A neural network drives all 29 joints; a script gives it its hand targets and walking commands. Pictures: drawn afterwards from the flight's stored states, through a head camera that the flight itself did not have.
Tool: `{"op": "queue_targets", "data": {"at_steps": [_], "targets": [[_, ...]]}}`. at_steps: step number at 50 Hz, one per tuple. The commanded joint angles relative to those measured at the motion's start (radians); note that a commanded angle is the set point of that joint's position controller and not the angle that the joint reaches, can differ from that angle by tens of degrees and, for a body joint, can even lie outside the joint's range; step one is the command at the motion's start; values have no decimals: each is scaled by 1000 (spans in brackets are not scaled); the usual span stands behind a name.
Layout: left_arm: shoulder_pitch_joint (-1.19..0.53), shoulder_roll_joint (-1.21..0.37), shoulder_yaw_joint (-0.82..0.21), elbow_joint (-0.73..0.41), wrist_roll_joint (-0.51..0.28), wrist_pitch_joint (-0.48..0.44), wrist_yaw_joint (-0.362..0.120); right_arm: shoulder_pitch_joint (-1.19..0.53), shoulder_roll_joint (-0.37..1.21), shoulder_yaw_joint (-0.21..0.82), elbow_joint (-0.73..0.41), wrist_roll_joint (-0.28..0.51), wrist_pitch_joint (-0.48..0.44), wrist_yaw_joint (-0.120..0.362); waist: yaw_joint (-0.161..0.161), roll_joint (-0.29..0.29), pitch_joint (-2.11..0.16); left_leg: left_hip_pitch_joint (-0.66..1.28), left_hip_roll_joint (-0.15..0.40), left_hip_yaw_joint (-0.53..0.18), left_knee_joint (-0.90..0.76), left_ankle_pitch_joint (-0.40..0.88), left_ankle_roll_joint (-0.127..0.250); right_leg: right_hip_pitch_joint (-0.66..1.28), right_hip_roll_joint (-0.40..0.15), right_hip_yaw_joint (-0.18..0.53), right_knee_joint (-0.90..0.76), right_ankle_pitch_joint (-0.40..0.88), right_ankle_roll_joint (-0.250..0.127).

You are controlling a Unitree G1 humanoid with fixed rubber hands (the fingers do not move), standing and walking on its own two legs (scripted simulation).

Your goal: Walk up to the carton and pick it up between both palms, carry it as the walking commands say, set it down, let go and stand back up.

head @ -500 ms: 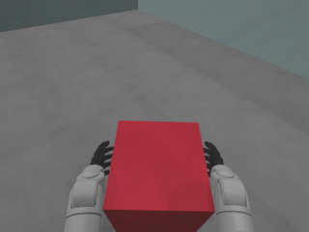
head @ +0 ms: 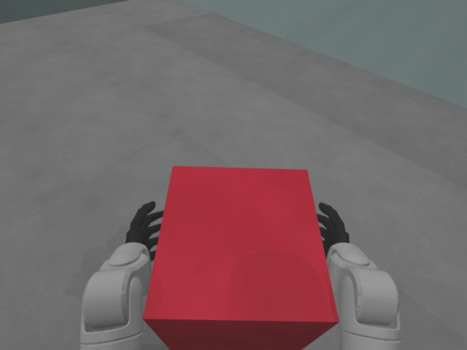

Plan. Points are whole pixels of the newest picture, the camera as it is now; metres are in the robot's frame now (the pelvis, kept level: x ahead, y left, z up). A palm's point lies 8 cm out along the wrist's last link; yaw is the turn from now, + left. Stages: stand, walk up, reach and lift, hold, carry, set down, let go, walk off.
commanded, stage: carry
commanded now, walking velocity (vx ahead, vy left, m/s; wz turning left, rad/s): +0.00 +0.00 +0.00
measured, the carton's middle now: (236, 270) +0.27 +0.00 +0.01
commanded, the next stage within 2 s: none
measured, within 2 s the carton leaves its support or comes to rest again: neither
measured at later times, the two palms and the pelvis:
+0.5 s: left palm (136, 282) +0.21 +0.13 +0.11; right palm (365, 292) +0.20 -0.17 +0.11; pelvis -0.06 +0.00 +0.02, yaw -2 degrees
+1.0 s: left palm (115, 303) +0.18 +0.15 +0.11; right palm (358, 311) +0.17 -0.15 +0.11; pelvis -0.08 +0.01 +0.02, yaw -2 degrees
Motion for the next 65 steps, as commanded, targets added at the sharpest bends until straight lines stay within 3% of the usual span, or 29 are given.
{"op": "queue_targets", "data": {"at_steps": [1,3,5,7,8,9,10,11,12,14,16,19,21,23,24,26,30,37,47,49,51,55,59,60,61,62,63,64,65], "targets": [[-529,-795,-740,-80,-363,57,-212,-524,752,752,-138,373,50,224,10,157,-236,53,350,-302,-350,-27,194,31,-40,-91,286,-80,0],[-549,-802,-729,-57,-381,82,-213,-532,759,730,-111,364,76,221,20,192,-228,47,277,-199,-344,-105,121,80,-45,-111,115,-34,1],[-417,-806,-694,8,-356,114,-217,-395,766,697,-55,327,111,223,12,212,-240,109,247,-166,-313,-86,93,143,-10,-164,-113,-69,7],[-508,-815,-703,-5,-381,114,-219,-487,772,707,-70,351,114,226,16,188,-257,145,226,-142,-248,-37,67,262,17,-211,-390,17,4],[-538,-815,-707,-4,-387,115,-219,-509,770,705,-58,355,116,227,13,140,-266,89,208,-115,-190,-62,30,365,-40,-146,-500,49,3],[-391,-841,-687,39,-351,129,-223,-363,787,686,-18,321,131,233,9,41,-257,2,154,-77,-121,-38,-26,415,-177,17,-551,39,-18],[-377,-860,-686,40,-333,122,-224,-426,798,720,-65,344,134,240,16,-163,-200,-81,75,-3,-10,-136,-68,342,-357,232,-585,178,-81],[-490,-866,-700,0,-360,113,-226,-527,823,736,-69,377,128,241,13,-160,-188,-51,76,-29,96,-204,-68,282,-385,214,-591,266,-105],[-448,-879,-685,-8,-349,119,-230,-489,855,747,-69,380,131,247,13,-104,-186,-33,68,-48,165,-184,-65,265,-363,162,-582,254,-118],[-428,-889,-676,-24,-337,118,-236,-496,885,770,-100,396,127,254,12,-86,-196,-50,49,-53,210,-155,-56,294,-315,80,-553,287,-120],[-423,-876,-671,-41,-333,114,-235,-513,882,783,-126,415,125,251,13,-115,-230,-29,26,-32,137,-164,-58,348,-278,31,-512,400,-119],[-371,-861,-669,-33,-329,120,-234,-463,871,776,-121,407,130,244,15,-131,-259,48,1,4,-54,-141,-52,401,-271,26,-470,513,-126],[-346,-854,-669,-24,-328,122,-235,-439,869,765,-107,398,131,243,11,-112,-294,188,27,19,-204,-27,-44,383,-255,8,-433,554,-99],[-338,-852,-676,-17,-332,120,-237,-437,861,753,-101,390,134,247,16,-63,-313,272,102,-29,-251,57,-30,356,-230,-8,-368,578,-62],[-380,-856,-700,-53,-351,120,-240,-437,855,737,-93,378,123,247,15,49,-301,276,148,-71,-168,247,-13,296,-181,-62,-353,547,-33],[-441,-862,-720,-78,-366,118,-243,-432,861,720,-81,369,117,246,15,96,-284,229,169,-100,-206,224,7,293,-150,-94,-339,371,-23],[-465,-868,-740,-64,-384,119,-248,-423,849,688,-62,338,117,240,17,84,-217,146,149,-94,-258,-6,10,287,-148,-89,-384,259,-25],[-463,-865,-731,-35,-381,117,-248,-439,847,686,-49,338,117,241,19,67,-184,92,142,-108,-307,-129,11,297,-145,-96,-410,202,-15],[-438,-864,-704,-28,-357,113,-239,-461,849,711,-70,357,114,246,16,38,-214,116,114,-90,-261,-51,5,312,-163,-81,-436,230,-20],[-428,-864,-700,-26,-351,116,-237,-467,841,709,-78,358,116,245,11,24,-226,116,132,-125,-276,-25,14,325,-143,-101,-432,239,-19],[-422,-869,-697,-18,-348,115,-236,-474,839,710,-79,361,116,249,11,46,-227,104,163,-163,-281,7,21,328,-128,-123,-403,246,-11],[-428,-871,-700,-19,-345,111,-229,-448,835,699,-61,358,115,257,4,145,-213,110,222,-261,-284,49,43,262,-108,-171,-313,190,11],[-434,-878,-708,-25,-353,107,-227,-450,836,706,-73,355,110,261,4,175,-208,79,220,-289,-232,107,49,263,-92,-191,-309,149,13],[-442,-878,-706,-33,-355,105,-228,-461,838,709,-75,359,109,261,13,147,-221,28,165,-216,-209,-3,28,344,-120,-164,-401,136,3],[-459,-874,-707,-48,-354,101,-228,-471,844,716,-84,366,107,262,20,13,-223,-54,57,-92,-89,-155,-2,432,-207,-42,-542,15,-26],[-438,-877,-704,-43,-350,101,-228,-479,836,719,-87,369,109,260,39,-157,-225,-180,-35,18,133,-271,-20,516,-358,170,-687,-208,-98],[-441,-886,-709,-47,-356,101,-230,-471,840,720,-87,370,107,261,28,-129,-202,-223,13,-32,250,-264,-12,490,-480,283,-773,-342,-158],[-442,-896,-706,-56,-359,99,-232,-492,853,731,-101,381,100,261,24,-57,-182,-213,41,-73,289,-199,-5,473,-477,277,-804,-362,-167],[-444,-898,-710,-68,-363,96,-234,-499,867,742,-111,388,94,260,22,-29,-177,-206,51,-75,291,-137,-9,482,-452,215,-806,-313,-152]]}}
